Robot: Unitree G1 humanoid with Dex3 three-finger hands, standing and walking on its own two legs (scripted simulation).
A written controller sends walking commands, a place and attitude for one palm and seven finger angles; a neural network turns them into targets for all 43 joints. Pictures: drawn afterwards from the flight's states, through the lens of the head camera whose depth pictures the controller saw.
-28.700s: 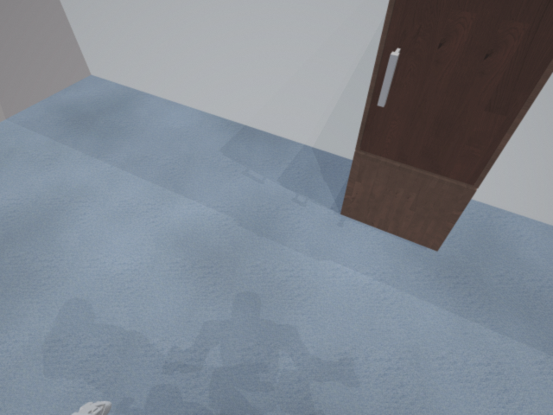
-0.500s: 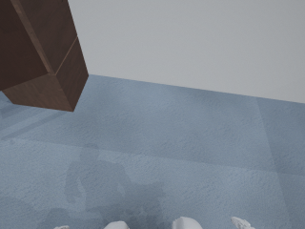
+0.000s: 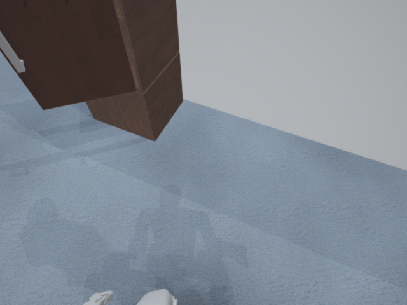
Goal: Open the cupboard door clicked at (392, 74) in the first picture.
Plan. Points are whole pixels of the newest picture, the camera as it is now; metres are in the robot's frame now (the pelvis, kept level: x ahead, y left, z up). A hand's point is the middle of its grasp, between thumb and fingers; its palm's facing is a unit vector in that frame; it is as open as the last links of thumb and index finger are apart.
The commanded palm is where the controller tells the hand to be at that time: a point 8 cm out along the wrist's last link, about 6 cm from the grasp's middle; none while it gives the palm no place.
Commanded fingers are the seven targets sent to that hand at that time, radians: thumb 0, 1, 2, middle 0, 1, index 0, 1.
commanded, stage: turn to face it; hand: left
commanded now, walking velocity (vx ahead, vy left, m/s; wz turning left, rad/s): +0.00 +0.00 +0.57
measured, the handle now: (8, 46) +0.86 +0.70 -0.03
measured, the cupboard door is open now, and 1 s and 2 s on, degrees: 43 43 43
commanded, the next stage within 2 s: take the last steps up to it in 0.54 s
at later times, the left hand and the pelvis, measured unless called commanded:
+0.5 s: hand out of the picture +0.06 +0.20 -0.16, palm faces +0.24 -0.93 -0.29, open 7.4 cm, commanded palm none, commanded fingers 0.00 0.90 0.90 -0.20 -0.30 -0.20 -0.30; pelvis +0.02 -0.02 -0.01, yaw +14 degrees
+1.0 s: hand out of the picture +0.02 +0.23 -0.17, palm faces +0.40 -0.90 -0.19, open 7.4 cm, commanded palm none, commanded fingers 0.00 0.90 0.90 -0.20 -0.30 -0.20 -0.30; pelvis +0.05 +0.03 +0.01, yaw +22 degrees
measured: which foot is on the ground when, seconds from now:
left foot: up 0.00-0.06, down 0.08-0.42, up 0.44-0.76, down 0.78-1.00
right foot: down 0.00-0.06, up 0.08-0.40, down 0.42-0.78, up 0.80-1.00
